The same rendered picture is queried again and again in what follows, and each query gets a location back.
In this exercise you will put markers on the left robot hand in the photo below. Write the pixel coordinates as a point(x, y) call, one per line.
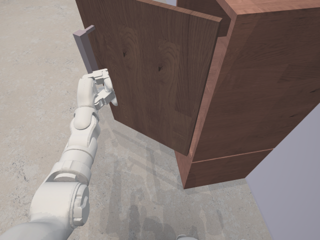
point(89, 96)

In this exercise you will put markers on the handle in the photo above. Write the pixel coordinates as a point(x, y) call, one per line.
point(85, 49)

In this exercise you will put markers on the left robot forearm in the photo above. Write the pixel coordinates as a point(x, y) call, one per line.
point(79, 154)

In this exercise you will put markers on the left robot upper arm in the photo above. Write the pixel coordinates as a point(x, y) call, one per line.
point(58, 208)

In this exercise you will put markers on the cupboard door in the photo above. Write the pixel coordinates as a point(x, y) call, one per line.
point(158, 58)

